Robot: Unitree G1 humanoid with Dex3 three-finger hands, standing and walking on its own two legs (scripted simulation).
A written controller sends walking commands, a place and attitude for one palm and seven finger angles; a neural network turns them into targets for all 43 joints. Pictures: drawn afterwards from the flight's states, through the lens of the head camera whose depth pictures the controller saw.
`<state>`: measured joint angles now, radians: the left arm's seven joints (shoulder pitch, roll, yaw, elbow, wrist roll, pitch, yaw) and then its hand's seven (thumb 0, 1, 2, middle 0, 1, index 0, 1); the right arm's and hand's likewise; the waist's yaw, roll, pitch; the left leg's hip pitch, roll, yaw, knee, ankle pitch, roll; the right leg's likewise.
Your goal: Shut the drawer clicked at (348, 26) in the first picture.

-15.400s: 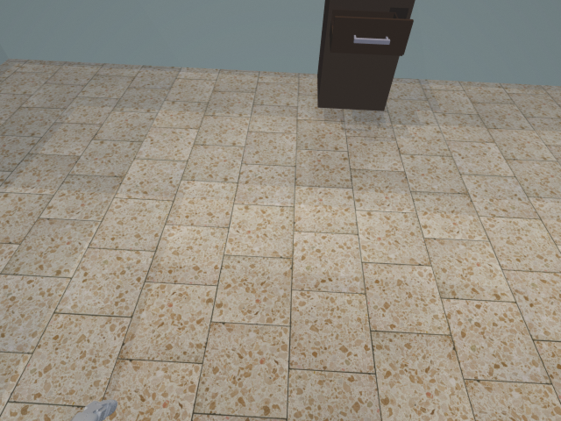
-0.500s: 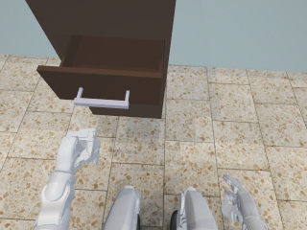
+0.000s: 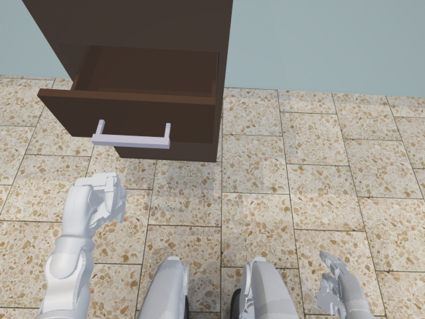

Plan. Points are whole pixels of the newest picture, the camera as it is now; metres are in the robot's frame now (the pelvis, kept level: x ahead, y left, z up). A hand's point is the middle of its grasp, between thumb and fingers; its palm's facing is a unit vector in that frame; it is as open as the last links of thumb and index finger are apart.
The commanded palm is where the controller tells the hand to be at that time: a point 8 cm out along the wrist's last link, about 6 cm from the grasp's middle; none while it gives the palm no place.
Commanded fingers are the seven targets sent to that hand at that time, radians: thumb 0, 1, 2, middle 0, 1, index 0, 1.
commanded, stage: bring the fist close to the handle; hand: left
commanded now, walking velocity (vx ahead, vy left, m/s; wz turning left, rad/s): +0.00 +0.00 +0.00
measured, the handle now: (133, 133) +0.51 +0.22 -0.09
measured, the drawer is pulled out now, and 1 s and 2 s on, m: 0.16 0.16 0.15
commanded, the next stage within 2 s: push the drawer shut in 1.44 s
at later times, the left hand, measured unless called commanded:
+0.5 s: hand (133, 188) +0.36 +0.18 -0.04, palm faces -0.05 -1.00 -0.02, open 3.3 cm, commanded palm +0.34 +0.23 -0.03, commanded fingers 0.00 0.90 0.90 -1.40 -1.60 -1.40 -1.60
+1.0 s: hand (143, 177) +0.40 +0.17 -0.09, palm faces -0.01 -1.00 -0.05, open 3.3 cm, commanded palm +0.38 +0.22 -0.08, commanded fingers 0.00 0.90 0.90 -1.40 -1.60 -1.40 -1.60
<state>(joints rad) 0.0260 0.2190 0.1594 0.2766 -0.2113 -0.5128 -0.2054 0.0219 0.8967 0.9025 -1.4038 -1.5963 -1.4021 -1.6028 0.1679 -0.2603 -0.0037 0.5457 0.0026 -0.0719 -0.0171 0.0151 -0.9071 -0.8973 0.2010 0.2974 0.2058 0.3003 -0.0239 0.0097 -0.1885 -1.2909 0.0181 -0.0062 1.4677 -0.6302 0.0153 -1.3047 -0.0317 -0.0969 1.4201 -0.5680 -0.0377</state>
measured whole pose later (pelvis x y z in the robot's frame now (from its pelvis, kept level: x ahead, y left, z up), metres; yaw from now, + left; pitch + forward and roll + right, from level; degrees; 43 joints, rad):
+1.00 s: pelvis -0.02 +0.00 -0.07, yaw -1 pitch +34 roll -3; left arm -0.41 0.28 0.26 0.64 -0.15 -0.55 -0.18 0.02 0.90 0.90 -1.40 -1.60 -1.40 -1.60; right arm 0.14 -0.28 0.02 0.56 -0.02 0.00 0.01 0.01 -0.91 -0.90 0.20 0.30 0.21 0.30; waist -0.08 0.03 -0.20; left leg -1.64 0.02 -0.01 1.73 -0.69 0.02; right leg -1.66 -0.04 -0.09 1.67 -0.61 -0.04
